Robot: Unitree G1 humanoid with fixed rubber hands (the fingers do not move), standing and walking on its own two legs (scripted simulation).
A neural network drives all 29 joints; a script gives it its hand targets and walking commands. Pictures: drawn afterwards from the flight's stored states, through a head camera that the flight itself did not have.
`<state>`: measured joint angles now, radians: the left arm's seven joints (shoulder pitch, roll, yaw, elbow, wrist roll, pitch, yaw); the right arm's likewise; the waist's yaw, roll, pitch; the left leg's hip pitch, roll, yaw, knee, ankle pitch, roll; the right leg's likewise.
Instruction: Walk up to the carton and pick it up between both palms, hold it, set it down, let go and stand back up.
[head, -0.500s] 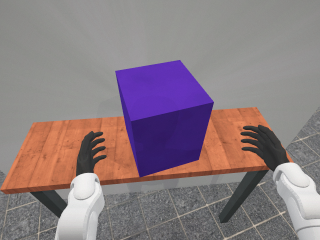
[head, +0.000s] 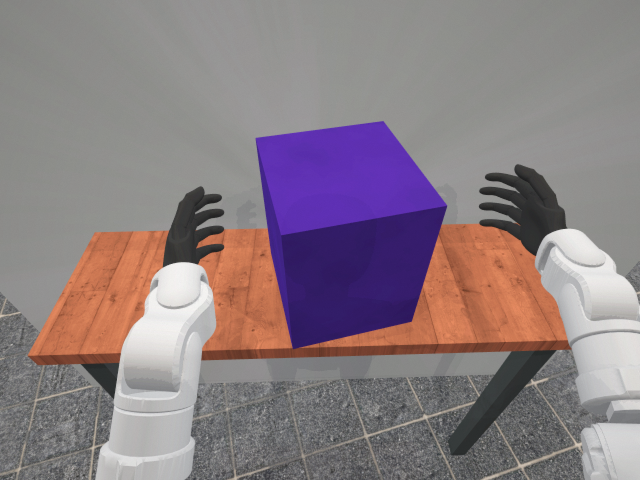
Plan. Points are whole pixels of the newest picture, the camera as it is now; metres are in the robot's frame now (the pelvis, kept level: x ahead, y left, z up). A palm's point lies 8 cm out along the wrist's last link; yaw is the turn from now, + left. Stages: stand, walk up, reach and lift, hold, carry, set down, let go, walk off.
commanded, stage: reach and lift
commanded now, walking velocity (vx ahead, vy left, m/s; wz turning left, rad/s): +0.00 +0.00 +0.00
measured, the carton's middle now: (338, 235) +0.45 +0.02 +0.06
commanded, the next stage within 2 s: none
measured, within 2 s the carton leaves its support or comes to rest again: neither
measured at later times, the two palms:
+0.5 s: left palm (175, 203) +0.33 +0.20 +0.20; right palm (514, 166) +0.44 -0.19 +0.21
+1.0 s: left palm (171, 162) +0.38 +0.22 +0.23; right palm (491, 128) +0.48 -0.16 +0.23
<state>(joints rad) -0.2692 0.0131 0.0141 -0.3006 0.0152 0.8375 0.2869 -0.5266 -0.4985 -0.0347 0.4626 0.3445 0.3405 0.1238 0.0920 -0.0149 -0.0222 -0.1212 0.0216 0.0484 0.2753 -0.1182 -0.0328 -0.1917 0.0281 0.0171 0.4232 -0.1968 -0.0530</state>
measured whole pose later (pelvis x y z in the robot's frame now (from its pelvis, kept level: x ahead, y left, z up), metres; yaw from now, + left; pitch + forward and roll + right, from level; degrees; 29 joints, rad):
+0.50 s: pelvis +0.01 +0.00 +0.00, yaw +0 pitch -1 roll +2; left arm -0.57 0.06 0.08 -0.06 0.02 0.85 0.28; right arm -0.87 -0.50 0.01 0.77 0.35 0.36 0.13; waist 0.12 -0.01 -0.02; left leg -0.13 0.02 0.05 0.28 -0.13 -0.03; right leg -0.19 0.03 0.02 0.41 -0.20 -0.05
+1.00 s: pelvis +0.02 +0.01 +0.00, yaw +0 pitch +0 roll +1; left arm -0.81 0.08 0.12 0.27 0.02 0.77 0.28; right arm -1.13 -0.50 0.06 1.07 0.35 0.36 0.14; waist 0.16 0.00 -0.03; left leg -0.14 0.03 0.05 0.29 -0.14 -0.03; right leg -0.19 0.03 0.02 0.39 -0.20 -0.05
